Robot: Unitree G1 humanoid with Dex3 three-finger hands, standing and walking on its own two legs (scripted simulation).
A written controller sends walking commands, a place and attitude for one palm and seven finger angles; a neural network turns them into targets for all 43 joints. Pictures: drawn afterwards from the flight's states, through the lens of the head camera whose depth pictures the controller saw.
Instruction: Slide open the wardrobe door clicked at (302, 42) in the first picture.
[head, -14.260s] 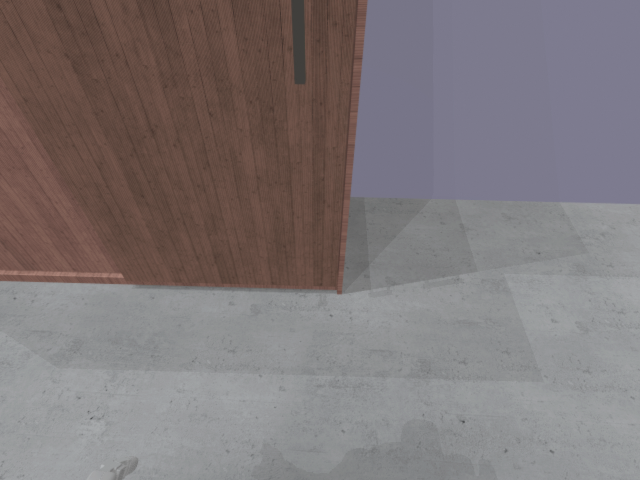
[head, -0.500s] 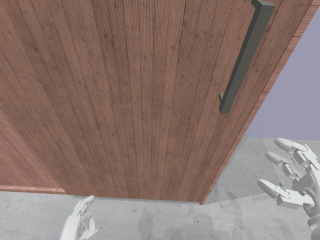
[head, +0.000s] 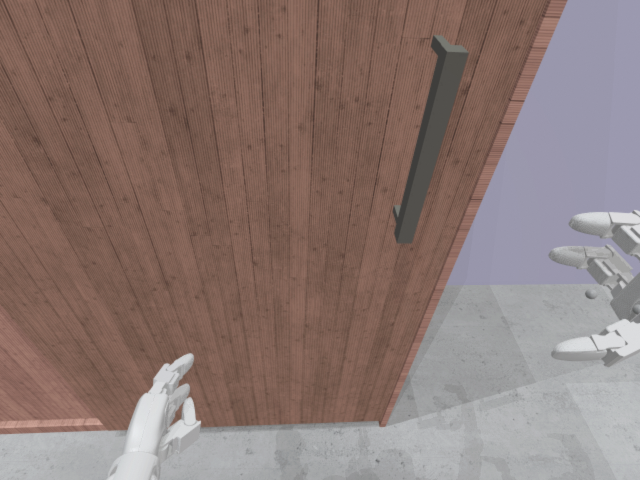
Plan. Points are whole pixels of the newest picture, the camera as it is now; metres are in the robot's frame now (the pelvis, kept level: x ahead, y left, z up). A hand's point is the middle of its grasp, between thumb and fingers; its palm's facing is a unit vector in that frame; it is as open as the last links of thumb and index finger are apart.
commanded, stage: raise the hand with hooked fingers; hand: right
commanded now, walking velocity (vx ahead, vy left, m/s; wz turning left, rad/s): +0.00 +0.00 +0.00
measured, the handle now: (419, 151) +0.45 -0.12 +0.23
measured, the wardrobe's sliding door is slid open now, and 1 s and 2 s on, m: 0.00 0.00 0.00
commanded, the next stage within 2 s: move the hooked fingers beside the handle in 0.80 s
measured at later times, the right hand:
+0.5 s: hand (614, 233) +0.29 -0.27 +0.24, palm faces +0.04 +0.99 -0.14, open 14.0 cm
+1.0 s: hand (603, 223) +0.30 -0.27 +0.24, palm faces +0.06 +0.99 -0.14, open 14.0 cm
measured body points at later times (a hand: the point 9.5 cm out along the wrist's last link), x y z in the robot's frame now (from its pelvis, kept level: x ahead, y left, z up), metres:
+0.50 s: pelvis +0.00 +0.01 +0.00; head -0.03 +0.04 +0.45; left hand +0.20 +0.25 -0.06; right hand +0.28 -0.32 +0.25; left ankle -0.03 +0.12 -0.73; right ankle +0.04 -0.12 -0.73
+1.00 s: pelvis +0.02 +0.01 +0.00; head +0.00 +0.04 +0.45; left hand +0.23 +0.23 -0.06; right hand +0.29 -0.32 +0.25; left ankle -0.03 +0.12 -0.73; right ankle +0.04 -0.12 -0.73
